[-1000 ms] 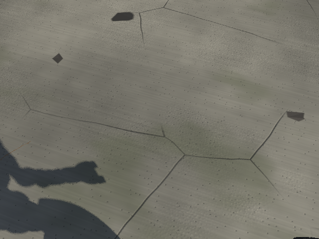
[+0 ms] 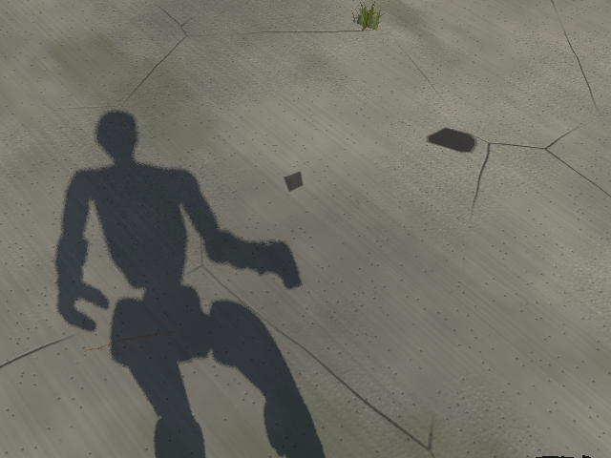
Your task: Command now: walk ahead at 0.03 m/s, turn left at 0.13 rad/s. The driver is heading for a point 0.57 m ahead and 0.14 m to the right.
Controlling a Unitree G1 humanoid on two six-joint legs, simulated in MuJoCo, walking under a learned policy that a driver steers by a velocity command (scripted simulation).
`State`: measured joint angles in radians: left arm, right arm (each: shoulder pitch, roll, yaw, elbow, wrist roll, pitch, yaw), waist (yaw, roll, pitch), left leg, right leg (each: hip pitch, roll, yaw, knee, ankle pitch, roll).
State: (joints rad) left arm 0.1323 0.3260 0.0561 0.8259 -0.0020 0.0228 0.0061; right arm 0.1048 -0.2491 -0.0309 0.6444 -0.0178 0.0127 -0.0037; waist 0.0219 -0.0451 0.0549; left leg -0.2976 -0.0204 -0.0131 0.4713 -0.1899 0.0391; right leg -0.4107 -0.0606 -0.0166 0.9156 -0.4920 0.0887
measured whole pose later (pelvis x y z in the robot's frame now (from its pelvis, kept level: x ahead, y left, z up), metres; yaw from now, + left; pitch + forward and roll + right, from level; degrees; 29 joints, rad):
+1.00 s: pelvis +0.09 +0.01 +0.00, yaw +0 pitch +0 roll +0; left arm 0.29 0.29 0.04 0.99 -0.04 -0.04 0.01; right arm 0.26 -0.25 -0.06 1.10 0.02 -0.09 0.01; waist -0.02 -0.05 0.00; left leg -0.20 -0.02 0.05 0.51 -0.31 0.05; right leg -0.30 -0.02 0.03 0.93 -0.46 -0.02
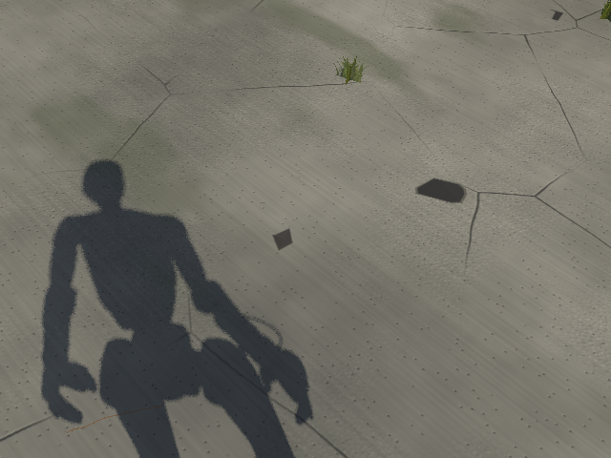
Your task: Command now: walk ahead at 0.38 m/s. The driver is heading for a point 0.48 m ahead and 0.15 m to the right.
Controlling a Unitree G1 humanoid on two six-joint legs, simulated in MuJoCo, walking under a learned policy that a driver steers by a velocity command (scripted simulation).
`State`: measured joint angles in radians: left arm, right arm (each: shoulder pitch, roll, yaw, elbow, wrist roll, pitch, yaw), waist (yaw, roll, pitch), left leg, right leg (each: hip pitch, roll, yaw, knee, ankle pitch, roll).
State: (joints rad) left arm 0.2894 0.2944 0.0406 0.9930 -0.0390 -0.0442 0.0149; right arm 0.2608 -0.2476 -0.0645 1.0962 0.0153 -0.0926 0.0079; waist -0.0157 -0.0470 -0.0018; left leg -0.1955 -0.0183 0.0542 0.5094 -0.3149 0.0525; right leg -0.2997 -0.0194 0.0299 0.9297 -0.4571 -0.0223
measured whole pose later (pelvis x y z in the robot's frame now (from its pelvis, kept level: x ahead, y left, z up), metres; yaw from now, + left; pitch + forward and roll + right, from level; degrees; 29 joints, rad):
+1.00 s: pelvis +0.31 +0.00 +0.01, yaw -28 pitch +2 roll -1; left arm 0.19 0.33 0.09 0.72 -0.01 0.01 0.02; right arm 0.24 -0.26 -0.05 0.83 -0.01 -0.05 -0.04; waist -0.03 -0.04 -0.01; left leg -0.22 0.02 -0.02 0.40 -0.22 0.01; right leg -0.57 0.07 0.11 0.99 -0.34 0.04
